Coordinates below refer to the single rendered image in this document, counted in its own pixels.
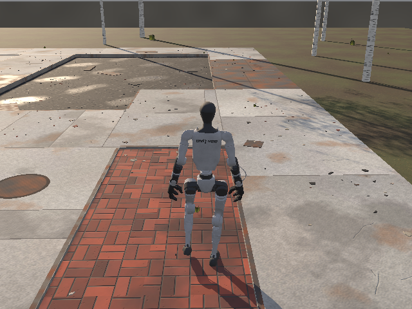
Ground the robot head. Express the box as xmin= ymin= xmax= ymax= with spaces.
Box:
xmin=197 ymin=102 xmax=218 ymax=133

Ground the left robot forearm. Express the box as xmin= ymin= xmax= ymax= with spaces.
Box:
xmin=169 ymin=156 xmax=183 ymax=186

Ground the left robot upper arm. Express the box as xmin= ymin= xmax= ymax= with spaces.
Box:
xmin=176 ymin=129 xmax=194 ymax=165

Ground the right robot forearm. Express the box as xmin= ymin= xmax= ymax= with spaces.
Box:
xmin=230 ymin=157 xmax=243 ymax=187

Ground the right robot hand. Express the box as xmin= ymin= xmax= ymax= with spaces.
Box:
xmin=229 ymin=184 xmax=244 ymax=201

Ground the left robot hand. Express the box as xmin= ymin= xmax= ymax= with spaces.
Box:
xmin=167 ymin=184 xmax=183 ymax=201

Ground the left robot thigh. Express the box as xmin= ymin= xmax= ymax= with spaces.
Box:
xmin=184 ymin=178 xmax=198 ymax=214

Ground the right robot upper arm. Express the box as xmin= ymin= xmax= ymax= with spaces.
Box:
xmin=220 ymin=130 xmax=236 ymax=167

